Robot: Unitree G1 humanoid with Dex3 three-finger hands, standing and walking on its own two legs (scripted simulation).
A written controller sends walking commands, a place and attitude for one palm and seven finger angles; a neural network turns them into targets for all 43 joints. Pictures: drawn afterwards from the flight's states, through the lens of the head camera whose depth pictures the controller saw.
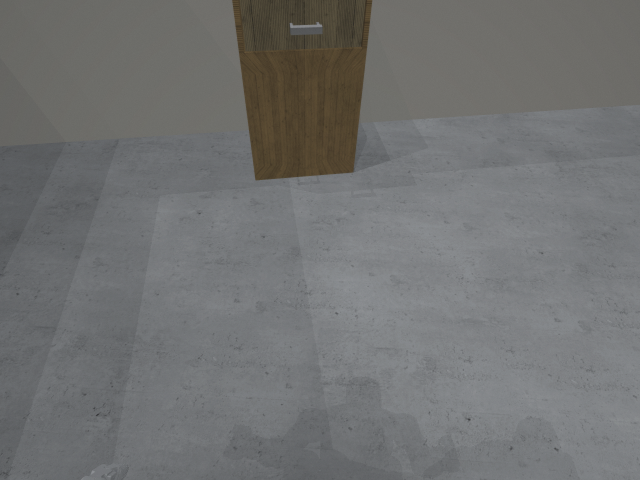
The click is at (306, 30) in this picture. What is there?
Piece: drawer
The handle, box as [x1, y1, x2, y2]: [290, 22, 322, 34]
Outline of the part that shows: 322,27 318,22 316,22 315,25 293,25 290,23 290,33 321,33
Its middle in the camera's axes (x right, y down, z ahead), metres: -0.06 -0.77 +1.40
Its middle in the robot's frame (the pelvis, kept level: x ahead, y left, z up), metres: +1.56 +0.13 -0.05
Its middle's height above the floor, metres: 0.72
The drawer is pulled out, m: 0.00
